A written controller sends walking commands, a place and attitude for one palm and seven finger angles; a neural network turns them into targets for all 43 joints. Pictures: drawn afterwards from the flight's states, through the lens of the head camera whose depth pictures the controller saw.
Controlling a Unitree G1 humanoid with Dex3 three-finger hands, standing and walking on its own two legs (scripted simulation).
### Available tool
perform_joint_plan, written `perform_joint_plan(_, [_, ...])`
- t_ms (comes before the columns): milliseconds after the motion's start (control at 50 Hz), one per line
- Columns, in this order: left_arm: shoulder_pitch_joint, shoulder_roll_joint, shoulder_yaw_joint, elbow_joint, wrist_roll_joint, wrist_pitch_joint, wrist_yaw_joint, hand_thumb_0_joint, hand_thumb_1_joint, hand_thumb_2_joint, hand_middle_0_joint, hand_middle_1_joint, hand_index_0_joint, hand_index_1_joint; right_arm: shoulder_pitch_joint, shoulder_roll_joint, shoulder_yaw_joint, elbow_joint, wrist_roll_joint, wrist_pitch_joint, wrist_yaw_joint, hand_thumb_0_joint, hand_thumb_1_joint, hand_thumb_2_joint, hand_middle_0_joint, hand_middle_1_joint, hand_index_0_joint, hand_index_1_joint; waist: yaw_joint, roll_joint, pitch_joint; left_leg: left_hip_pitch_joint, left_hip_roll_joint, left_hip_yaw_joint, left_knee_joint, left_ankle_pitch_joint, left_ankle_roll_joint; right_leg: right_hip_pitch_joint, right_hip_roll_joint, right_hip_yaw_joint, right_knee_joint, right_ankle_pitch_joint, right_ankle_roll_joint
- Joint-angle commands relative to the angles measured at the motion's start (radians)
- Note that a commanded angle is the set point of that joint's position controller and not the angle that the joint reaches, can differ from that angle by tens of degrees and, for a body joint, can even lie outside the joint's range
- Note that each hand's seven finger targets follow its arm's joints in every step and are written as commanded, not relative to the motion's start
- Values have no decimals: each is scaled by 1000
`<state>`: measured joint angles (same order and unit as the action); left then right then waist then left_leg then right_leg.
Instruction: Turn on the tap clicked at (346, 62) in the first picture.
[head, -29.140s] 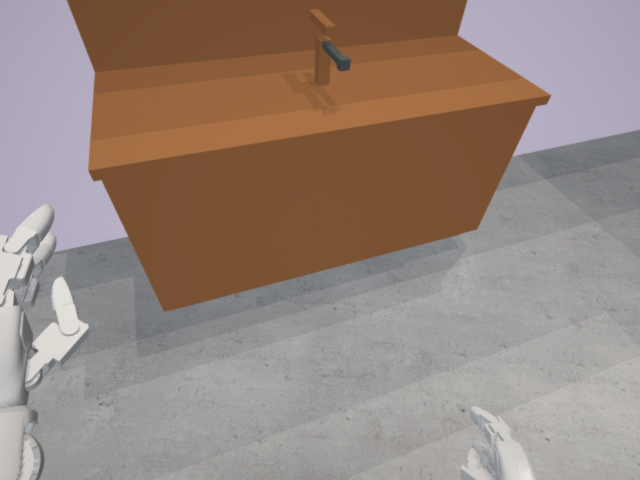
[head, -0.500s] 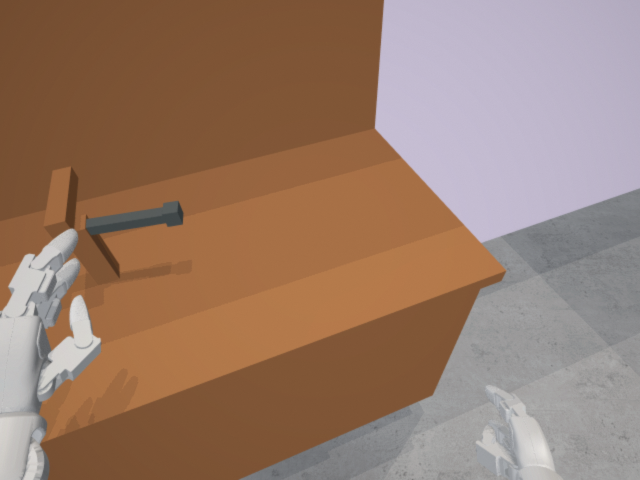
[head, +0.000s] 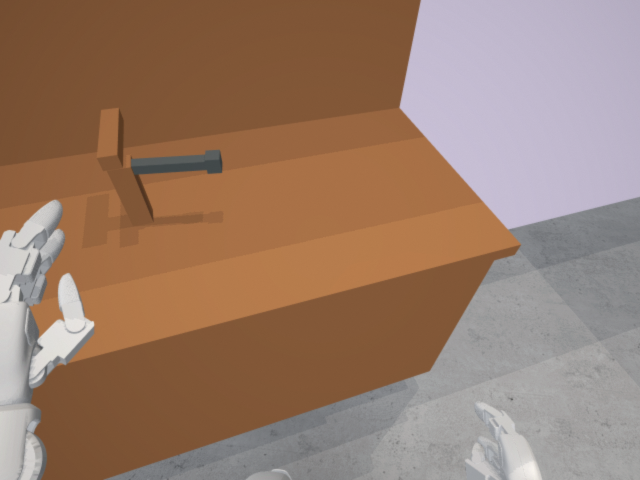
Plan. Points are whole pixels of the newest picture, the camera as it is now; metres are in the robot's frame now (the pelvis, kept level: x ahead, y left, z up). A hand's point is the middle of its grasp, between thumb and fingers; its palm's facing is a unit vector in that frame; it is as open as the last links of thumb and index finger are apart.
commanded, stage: step back with the hand held close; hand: left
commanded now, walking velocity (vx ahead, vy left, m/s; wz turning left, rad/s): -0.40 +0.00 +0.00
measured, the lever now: (213, 161) +0.58 +0.23 +0.07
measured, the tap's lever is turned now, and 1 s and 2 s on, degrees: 80 80 80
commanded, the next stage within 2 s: stop stepping back and stand still in 0.56 s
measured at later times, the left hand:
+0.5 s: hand (54, 387) +0.15 +0.22 +0.18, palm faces +0.29 -0.91 -0.30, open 7.4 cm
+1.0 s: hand out of the picture +0.04 +0.28 +0.19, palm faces +0.42 -0.82 -0.38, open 7.4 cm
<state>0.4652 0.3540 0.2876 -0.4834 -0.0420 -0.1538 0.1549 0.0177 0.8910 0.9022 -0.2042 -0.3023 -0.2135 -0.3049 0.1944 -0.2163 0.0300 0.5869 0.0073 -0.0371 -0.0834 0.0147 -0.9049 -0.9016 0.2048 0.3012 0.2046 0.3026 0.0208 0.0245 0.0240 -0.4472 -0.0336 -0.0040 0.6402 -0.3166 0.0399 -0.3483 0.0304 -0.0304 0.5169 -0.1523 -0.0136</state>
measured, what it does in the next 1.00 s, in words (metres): walks backwards: right foot, then left foot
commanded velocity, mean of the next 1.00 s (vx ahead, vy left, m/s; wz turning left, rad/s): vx -0.18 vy -0.01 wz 0.01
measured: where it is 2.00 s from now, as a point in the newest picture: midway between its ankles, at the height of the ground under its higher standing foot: outside the picture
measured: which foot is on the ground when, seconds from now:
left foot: down 0.00-0.38, up 0.40-0.54, down 0.56-0.98, up 1.00-1.00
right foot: down 0.00-0.08, up 0.10-0.34, down 0.36-0.56, up 0.58-0.96, down 0.98-1.00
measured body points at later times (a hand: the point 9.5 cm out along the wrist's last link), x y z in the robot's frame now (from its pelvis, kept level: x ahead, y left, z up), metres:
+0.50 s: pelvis -0.07 +0.01 +0.01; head -0.06 +0.03 +0.46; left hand +0.13 +0.27 +0.20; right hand +0.09 -0.21 -0.08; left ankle -0.03 +0.07 -0.68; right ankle -0.15 -0.13 -0.72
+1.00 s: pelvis -0.18 +0.03 +0.01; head -0.19 +0.04 +0.46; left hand +0.01 +0.32 +0.21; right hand -0.04 -0.21 -0.07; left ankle -0.07 +0.08 -0.71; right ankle -0.19 -0.07 -0.73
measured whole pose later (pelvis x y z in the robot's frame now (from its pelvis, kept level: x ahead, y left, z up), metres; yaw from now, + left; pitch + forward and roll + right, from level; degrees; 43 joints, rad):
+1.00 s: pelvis -0.18 +0.03 +0.01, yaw -1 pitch -1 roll -1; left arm 0.45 0.40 0.34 -0.49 -0.04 -0.11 0.16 0.02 0.89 0.90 -0.20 -0.30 -0.21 -0.30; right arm 0.26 -0.20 0.01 0.67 0.00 -0.09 -0.08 0.01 -0.90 -0.90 0.20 0.30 0.20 0.30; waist 0.02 -0.01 -0.03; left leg -0.39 -0.09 0.05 0.50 -0.29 0.00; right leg -0.12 0.03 -0.04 0.35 -0.21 -0.07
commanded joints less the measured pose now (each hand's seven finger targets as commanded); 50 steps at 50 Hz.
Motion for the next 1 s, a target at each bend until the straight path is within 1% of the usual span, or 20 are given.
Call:
perform_joint_plan(0, [-126,218,147,-290,3,-77,36,0,900,900,-200,-300,-200,-300,-97,-129,-58,-152,-9,-52,-9,0,-900,-900,200,300,200,300,-30,-9,-84,109,105,-191,-62,-183,7,-150,-189,197,-140,-278,-76])
perform_joint_plan(80, [-109,230,211,-347,44,-90,31,0,900,900,-200,-300,-200,-300,-109,-130,-71,-172,-29,-63,-7,0,-900,-900,200,300,200,300,-12,326,-140,-281,320,-468,-557,-537,95,238,54,56,473,-219,30])
perform_joint_plan(160, [-11,192,209,-246,9,-87,20,0,900,900,-200,-300,-200,-300,-76,-103,-94,-129,-21,-84,15,0,-900,-900,200,300,200,300,-1,99,-176,68,292,-337,-467,-262,67,-4,40,63,464,-310,22])
perform_joint_plan(280, [-90,123,97,-236,-15,-77,6,0,900,900,-200,-300,-200,-300,-68,-98,-67,-71,-25,-97,19,0,-900,-900,200,300,200,300,-5,217,-218,269,244,-197,-452,-94,-34,59,37,46,-57,-309,-19])
perform_joint_plan(320, [-160,150,88,-265,-3,-96,2,0,900,900,-200,-300,-200,-300,-50,-90,-71,-58,-22,-93,20,0,-900,-900,200,300,200,300,-10,92,-258,347,175,-92,-228,53,-79,73,-41,76,-305,-112,-66])
perform_joint_plan(340, [-190,196,107,-303,2,-109,4,0,900,900,-200,-300,-200,-300,-39,-75,-69,-46,-17,-86,22,0,-900,-900,200,300,200,300,-26,-36,-272,397,118,-39,7,117,-89,-1,-172,191,-354,21,-113])
perform_joint_plan(360, [-219,205,97,-325,-8,-119,5,0,900,900,-200,-300,-200,-300,-79,-63,-63,-57,-3,-86,13,0,-900,-900,200,300,200,300,-16,-182,-216,308,49,3,225,-22,-88,-45,-300,255,-342,234,-159])
perform_joint_plan(400, [-192,238,134,-285,-3,-138,-3,0,900,900,-200,-300,-200,-300,-130,-79,-77,-94,7,-99,-3,0,-900,-900,200,300,200,300,10,-364,-135,-30,-39,16,529,-237,-68,122,-322,175,-194,776,-169])
perform_joint_plan(420, [-143,244,168,-254,-7,-119,-18,0,900,900,-200,-300,-200,-300,-150,-71,-72,-133,11,-94,0,0,-900,-900,200,300,200,300,9,-391,-106,-90,-25,-4,511,-244,-61,180,-320,151,-142,910,-155])
perform_joint_plan(460, [-136,220,174,-212,-12,-111,-29,0,900,900,-200,-300,-200,-300,-181,-45,-20,-134,5,-69,-3,0,-900,-900,200,300,200,300,-28,-182,-70,-21,-14,38,183,-152,-42,222,-269,89,-24,1011,-106])
perform_joint_plan(500, [-85,218,185,-215,-32,-118,-31,0,900,900,-200,-300,-200,-300,-164,-80,-19,-127,14,-53,-8,0,-900,-900,200,300,200,300,-54,134,-142,247,4,36,-215,447,-33,128,-148,11,232,737,-20])
perform_joint_plan(520, [-65,212,178,-257,-37,-120,-29,0,900,900,-200,-300,-200,-300,-144,-109,-42,-135,3,-62,7,0,-900,-900,200,300,200,300,-33,296,-173,452,240,-213,-235,983,36,-117,-35,30,395,-29,18])
perform_joint_plan(540, [-49,210,160,-229,-23,-111,-26,0,900,900,-200,-300,-200,-300,-100,-116,-60,-109,-3,-77,23,0,-900,-900,200,300,200,300,-18,254,-202,459,361,-366,-214,1151,62,-165,26,148,543,-444,5])
perform_joint_plan(560, [-124,172,131,-256,-36,-114,-35,0,900,900,-200,-300,-200,-300,-55,-112,-71,-77,7,-90,46,0,-900,-900,200,300,200,300,-30,104,-194,444,362,-305,-241,1035,65,-178,27,207,592,-462,-6])
perform_joint_plan(600, [-82,195,177,-205,-51,-94,-36,0,900,900,-200,-300,-200,-300,-50,-144,-96,-82,8,-111,45,0,-900,-900,200,300,200,300,-20,39,-207,384,348,-327,-306,765,52,-226,21,166,657,-372,23])
perform_joint_plan(660, [7,195,181,-354,-37,-70,-29,0,900,900,-200,-300,-200,-300,-70,-121,-98,-118,10,-124,43,0,-900,-900,200,300,200,300,-22,133,-239,376,261,-241,-387,407,-67,-161,-2,99,546,-250,32])
perform_joint_plan(740, [72,224,204,-442,-23,-38,1,0,900,900,-200,-300,-200,-300,-107,-113,-81,-154,12,-110,39,0,-900,-900,200,300,200,300,-24,234,-122,173,203,-237,-577,-364,-69,-74,19,12,421,-160,35])
perform_joint_plan(880, [-84,160,112,-196,13,-3,31,0,900,900,-200,-300,-200,-300,-60,-100,-67,-63,-12,-123,-17,0,-900,-900,200,300,200,300,-8,170,-111,164,125,-131,-543,-275,-91,282,74,-74,-142,-229,-11])
perform_joint_plan(920, [-101,167,101,-146,21,-6,8,0,900,900,-200,-300,-200,-300,-28,-106,-81,-48,-16,-108,-15,0,-900,-900,200,300,200,300,-11,-52,-161,223,41,-14,-219,-143,-70,274,-50,23,-275,-101,-63])
perform_joint_plan(980, [-235,204,118,-226,9,-21,-11,0,900,900,-200,-300,-200,-300,-103,-106,-74,-75,0,-84,8,0,-900,-900,200,300,200,300,-35,-232,-64,56,20,-74,510,-44,-49,-49,-398,412,-394,-156,-240])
